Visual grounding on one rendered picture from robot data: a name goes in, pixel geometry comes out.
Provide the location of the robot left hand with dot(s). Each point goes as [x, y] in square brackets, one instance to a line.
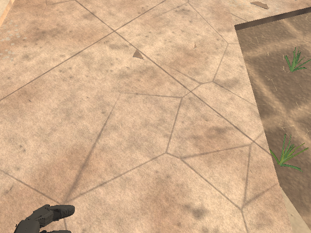
[44, 216]

